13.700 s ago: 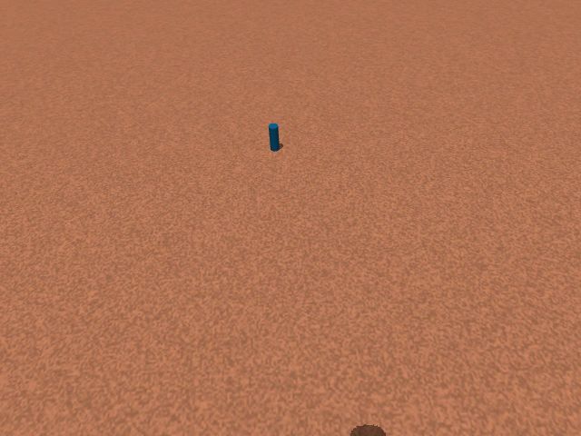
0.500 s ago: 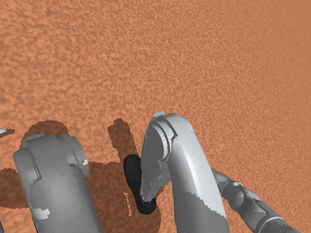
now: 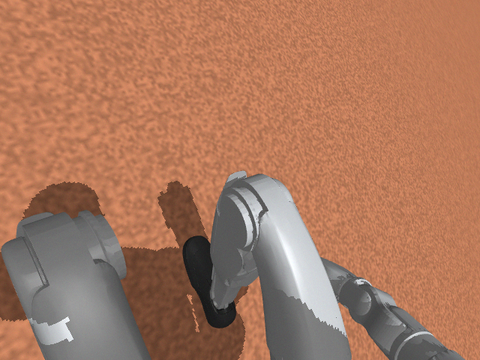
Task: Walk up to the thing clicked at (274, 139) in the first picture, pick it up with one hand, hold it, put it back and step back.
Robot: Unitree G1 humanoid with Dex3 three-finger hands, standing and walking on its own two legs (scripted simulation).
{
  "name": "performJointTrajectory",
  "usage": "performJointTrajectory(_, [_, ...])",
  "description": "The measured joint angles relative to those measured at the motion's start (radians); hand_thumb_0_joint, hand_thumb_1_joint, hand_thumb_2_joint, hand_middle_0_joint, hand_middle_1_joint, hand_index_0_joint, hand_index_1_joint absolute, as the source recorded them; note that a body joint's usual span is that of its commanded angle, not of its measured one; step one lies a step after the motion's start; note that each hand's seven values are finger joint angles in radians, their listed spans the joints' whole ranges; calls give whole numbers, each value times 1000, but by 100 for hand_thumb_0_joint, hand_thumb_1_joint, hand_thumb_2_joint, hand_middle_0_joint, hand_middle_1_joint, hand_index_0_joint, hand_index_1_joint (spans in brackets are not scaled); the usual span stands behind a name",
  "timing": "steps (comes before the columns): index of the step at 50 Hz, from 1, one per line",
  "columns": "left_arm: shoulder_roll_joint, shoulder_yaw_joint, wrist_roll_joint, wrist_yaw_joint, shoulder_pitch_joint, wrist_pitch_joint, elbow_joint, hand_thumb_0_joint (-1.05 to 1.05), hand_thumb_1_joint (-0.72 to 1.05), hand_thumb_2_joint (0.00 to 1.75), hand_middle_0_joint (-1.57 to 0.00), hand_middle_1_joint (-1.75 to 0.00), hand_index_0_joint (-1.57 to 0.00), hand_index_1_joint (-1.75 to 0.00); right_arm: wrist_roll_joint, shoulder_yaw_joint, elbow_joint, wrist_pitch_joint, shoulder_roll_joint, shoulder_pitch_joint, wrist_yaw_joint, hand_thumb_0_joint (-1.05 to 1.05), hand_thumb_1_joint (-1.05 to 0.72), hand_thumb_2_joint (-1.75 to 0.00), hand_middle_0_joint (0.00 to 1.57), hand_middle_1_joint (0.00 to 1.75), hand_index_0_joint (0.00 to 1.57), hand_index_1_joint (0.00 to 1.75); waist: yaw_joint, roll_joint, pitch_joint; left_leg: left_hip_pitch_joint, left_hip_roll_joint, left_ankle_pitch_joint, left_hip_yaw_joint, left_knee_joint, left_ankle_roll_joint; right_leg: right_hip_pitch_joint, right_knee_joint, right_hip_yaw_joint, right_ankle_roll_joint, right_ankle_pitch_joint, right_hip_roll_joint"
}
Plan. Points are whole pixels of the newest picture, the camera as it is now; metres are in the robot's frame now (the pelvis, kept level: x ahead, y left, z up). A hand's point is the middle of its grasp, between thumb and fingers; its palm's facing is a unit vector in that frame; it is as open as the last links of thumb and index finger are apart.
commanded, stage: close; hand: left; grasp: from the side
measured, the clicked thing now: out of the picture +0.42 +0.32 -0.20
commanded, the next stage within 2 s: settle in 0.06 s
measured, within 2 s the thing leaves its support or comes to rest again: leaves its support in 0.34 s
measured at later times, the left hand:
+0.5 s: hand out of the picture +0.42 +0.32 -0.14, palm faces +0.43 -0.90 +0.00, open 7.0 cm
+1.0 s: hand out of the picture +0.40 +0.35 -0.03, palm faces +0.41 -0.91 -0.04, open 7.0 cm
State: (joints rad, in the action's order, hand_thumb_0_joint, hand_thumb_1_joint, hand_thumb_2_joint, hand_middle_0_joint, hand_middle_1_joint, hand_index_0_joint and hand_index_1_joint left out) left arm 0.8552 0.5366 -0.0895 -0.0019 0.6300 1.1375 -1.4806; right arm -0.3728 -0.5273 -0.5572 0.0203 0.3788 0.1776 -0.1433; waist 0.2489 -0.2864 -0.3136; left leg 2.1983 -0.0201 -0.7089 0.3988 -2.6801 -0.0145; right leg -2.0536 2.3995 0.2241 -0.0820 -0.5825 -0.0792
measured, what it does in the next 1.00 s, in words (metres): stands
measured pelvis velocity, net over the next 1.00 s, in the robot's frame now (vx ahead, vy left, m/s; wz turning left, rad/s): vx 0.01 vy -0.01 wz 0.08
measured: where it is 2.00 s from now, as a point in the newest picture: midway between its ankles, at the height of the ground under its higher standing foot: (158, 332)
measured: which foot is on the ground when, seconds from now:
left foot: down 0.00-1.00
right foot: down 0.00-1.00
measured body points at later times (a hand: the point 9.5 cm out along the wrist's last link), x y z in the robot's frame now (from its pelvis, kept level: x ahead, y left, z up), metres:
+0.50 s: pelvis +0.00 +0.00 +0.00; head +0.21 +0.19 +0.35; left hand +0.39 +0.37 -0.14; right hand +0.17 -0.24 -0.03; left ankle +0.08 +0.12 -0.25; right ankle +0.15 -0.13 -0.24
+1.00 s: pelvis +0.01 -0.01 +0.03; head +0.19 +0.15 +0.42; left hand +0.37 +0.39 -0.03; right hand +0.21 -0.24 -0.04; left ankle +0.08 +0.12 -0.25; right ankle +0.15 -0.13 -0.25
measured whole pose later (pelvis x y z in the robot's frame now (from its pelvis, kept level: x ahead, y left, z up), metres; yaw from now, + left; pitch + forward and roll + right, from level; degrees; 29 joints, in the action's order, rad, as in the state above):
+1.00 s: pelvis +0.01 -0.01 +0.03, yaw +5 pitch +22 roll -13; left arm 0.62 0.45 -0.13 -0.13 0.56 0.75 -0.96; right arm -0.18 -0.24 -0.60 0.07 0.32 0.01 -0.13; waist 0.15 -0.10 -0.04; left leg 2.25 -0.02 -0.69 0.25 -2.53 0.00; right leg -2.12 2.35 0.13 -0.05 -0.63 -0.01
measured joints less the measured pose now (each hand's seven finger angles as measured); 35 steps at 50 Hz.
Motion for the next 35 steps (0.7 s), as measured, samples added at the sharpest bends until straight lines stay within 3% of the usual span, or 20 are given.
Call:
performJointTrajectory(9, [12, 14, 13, 7, 21, -7, -5, 0, 12, 89, -88, -103, -82, -100, 2, -5, 12, 8, -3, -8, 2, 0, -87, -89, 21, 30, 20, 30, 13, -4, -2, 0, -2, -9, 8, -3, 0, 2, -4, 7, 9, -4, -2])
performJointTrajectory(18, [7, 35, 11, 6, 9, -26, 47, -2, 6, 102, -90, -108, -84, -107, 3, 4, 10, 19, -1, -15, 2, 0, -88, -90, 21, 30, 20, 30, 3, 2, -8, -1, -1, -3, 4, 3, 3, 7, -8, 6, 6, -2, 2])
performJointTrajectory(27, [-40, 2, 8, -25, -8, -86, 164, -2, 2, 106, -91, -108, -86, -107, 31, 55, -6, 25, -7, -45, -5, 0, -89, -90, 21, 30, 20, 30, -19, 34, 36, 8, 0, 9, -19, 21, 5, -2, -11, -7, 15, -4, 12])
performJointTrajectory(35, [-108, -25, -6, -55, -36, -175, 299, -2, 1, 108, -92, -108, -87, -107, 76, 127, -12, 27, -17, -88, -6, 0, -89, -90, 21, 30, 20, 30, -41, 80, 110, 23, -2, 13, -54, 54, 9, -21, -20, -28, 23, -15, 26])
